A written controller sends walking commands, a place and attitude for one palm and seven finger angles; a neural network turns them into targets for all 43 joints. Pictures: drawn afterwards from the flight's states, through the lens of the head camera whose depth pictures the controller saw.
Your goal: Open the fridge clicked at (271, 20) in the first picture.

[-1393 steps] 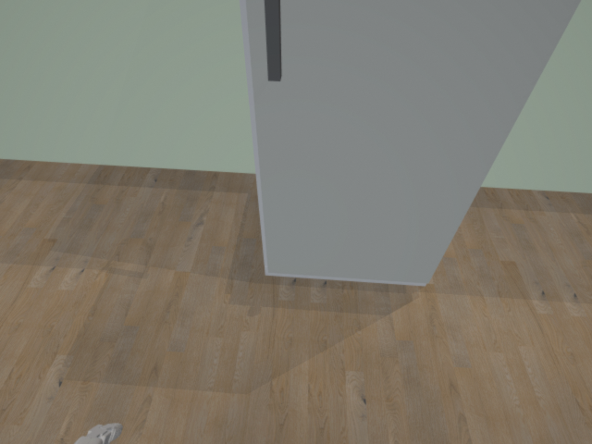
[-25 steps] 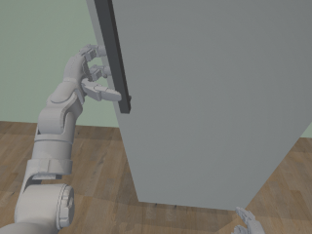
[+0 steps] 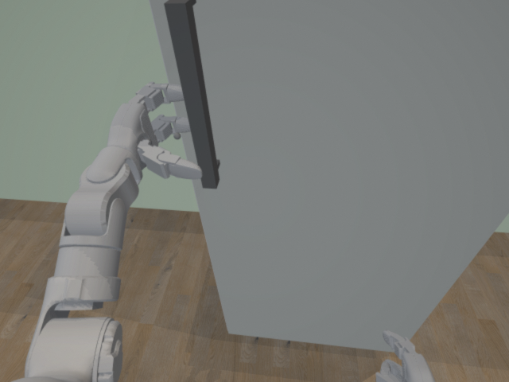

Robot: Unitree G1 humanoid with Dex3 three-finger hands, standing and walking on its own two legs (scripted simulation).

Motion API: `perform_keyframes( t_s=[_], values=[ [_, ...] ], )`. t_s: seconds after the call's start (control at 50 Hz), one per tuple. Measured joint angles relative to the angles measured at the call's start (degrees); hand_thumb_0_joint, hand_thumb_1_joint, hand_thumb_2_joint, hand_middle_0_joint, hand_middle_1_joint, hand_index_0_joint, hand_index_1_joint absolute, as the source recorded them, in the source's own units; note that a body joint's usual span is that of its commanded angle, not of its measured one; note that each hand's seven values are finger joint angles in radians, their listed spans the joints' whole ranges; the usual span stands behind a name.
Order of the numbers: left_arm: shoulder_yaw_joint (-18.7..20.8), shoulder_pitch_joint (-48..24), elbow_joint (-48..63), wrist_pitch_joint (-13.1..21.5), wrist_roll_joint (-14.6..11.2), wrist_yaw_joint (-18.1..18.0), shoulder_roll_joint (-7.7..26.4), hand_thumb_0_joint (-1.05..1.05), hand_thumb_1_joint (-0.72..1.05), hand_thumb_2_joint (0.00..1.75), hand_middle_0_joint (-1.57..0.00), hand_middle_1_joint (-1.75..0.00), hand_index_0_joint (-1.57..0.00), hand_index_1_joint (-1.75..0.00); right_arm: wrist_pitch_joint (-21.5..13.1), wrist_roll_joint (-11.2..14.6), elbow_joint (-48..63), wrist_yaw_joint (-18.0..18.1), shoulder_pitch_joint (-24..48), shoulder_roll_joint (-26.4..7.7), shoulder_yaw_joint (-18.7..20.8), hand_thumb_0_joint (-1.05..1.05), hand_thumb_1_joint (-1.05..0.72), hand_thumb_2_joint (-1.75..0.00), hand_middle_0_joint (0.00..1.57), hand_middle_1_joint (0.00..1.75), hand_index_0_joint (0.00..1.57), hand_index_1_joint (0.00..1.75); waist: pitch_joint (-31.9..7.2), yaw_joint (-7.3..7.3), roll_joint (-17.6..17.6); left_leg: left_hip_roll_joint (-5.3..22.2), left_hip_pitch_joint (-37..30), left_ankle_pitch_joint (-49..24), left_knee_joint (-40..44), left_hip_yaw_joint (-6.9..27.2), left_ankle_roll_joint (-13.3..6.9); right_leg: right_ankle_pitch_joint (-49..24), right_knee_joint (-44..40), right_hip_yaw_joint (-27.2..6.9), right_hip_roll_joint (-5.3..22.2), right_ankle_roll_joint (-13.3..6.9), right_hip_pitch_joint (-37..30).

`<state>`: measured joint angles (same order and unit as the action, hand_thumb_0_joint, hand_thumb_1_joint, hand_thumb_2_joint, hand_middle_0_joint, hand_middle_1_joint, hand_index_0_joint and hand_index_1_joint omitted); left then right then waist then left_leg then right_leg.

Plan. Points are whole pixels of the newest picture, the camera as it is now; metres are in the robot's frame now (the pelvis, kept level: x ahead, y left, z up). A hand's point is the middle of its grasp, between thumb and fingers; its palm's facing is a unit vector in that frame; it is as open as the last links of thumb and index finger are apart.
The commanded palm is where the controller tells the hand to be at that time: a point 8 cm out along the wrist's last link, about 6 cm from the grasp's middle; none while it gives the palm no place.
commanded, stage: slide the fingers in behind the handle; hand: left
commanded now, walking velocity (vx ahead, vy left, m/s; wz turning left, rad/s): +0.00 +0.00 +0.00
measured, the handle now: (201, 104) +0.44 +0.11 +0.26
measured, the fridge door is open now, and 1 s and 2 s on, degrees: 0 0 0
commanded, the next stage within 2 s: move the hooked fingers beside the handle in 0.36 s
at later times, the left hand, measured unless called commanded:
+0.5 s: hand (181, 138) +0.37 +0.12 +0.25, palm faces -0.04 -1.00 -0.02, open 14.2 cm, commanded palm +0.35 +0.17 +0.25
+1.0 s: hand (169, 136) +0.37 +0.14 +0.25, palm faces -0.03 -1.00 -0.03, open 14.0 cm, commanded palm +0.35 +0.19 +0.25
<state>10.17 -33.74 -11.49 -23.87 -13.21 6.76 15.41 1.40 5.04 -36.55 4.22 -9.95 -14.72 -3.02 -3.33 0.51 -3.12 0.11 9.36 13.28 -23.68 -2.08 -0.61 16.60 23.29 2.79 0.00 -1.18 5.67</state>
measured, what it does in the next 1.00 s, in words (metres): stands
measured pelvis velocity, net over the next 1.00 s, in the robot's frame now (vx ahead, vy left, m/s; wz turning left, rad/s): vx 0.00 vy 0.00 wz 0.00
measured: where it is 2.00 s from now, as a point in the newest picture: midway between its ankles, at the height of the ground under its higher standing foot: outside the picture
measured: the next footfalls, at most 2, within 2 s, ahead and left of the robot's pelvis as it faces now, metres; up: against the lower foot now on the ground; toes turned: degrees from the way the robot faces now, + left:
none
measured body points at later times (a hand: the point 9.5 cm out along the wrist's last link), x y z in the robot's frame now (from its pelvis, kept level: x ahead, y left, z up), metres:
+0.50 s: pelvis +0.00 +0.00 +0.00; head -0.03 -0.03 +0.45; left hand +0.36 +0.18 +0.25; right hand +0.19 -0.23 -0.09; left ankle -0.01 +0.11 -0.74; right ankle -0.04 -0.10 -0.74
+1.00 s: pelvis +0.00 +0.00 +0.00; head -0.03 -0.03 +0.45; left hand +0.37 +0.19 +0.25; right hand +0.17 -0.24 -0.09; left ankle -0.01 +0.11 -0.74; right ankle -0.04 -0.10 -0.74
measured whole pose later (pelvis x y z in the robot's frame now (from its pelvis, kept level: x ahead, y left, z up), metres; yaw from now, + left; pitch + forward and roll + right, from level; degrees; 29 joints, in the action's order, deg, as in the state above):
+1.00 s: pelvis +0.00 +0.00 +0.00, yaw +0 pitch -1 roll +0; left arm 11.4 -30.3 -6.3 -24.8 -13.3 6.2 16.2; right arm 2.7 4.8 -36.5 4.0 -10.0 -14.7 -3.3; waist -3.4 0.4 -3.0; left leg 0.4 8.6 13.1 -23.1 -2.2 -0.4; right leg 16.3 22.6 2.6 -0.3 -1.4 4.9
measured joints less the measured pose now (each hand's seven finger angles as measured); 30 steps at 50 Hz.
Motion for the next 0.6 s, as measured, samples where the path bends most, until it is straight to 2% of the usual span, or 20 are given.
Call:
perform_keyframes(
  t_s=[0.14, 0.24, 0.6],
  values=[
    [-1.29, 0.84, 3.79, -1.57, 0.19, -1.83, -1.59, -0.01, -0.50, 0.30, -0.31, -1.20, -0.30, -1.19, 0.01, -0.34, 0.29, -0.16, 1.79, 0.56, -0.46, 0.01, -0.91, -0.90, 0.20, 0.30, 0.20, 0.30, 0.29, 0.41, 0.11, -0.11, -0.25, -0.08, -0.02, 0.17, 0.03, 0.10, 0.23, 0.17, 0.10, -0.03, -0.22],
    [-1.14, 0.63, 3.70, -2.49, 0.09, -2.21, -1.52, -0.01, -0.50, 0.30, -0.31, -1.20, -0.29, -1.19, 0.49, -0.42, 0.35, -0.31, 2.56, 0.99, -0.90, 0.01, -0.91, -0.90, 0.20, 0.30, 0.20, 0.30, 0.16, 0.46, 0.21, -0.09, -0.40, -0.18, 0.10, 0.26, 0.10, 0.09, 0.21, 0.25, 0.07, -0.10, -0.35],
    [-1.74, -0.10, 3.94, -2.89, 0.41, -2.81, -1.76, -0.01, -0.50, 0.30, -0.30, -1.20, -0.27, -1.19, 1.11, -0.44, -0.72, -0.12, 1.98, 0.65, -0.80, 0.01, -0.91, -0.90, 0.20, 0.30, 0.20, 0.30, 0.58, 0.54, 0.41, -0.05, -0.20, -0.40, -0.09, 0.71, 0.19, -0.05, 0.25, 0.68, 0.00, -0.23, -0.36]
  ],
)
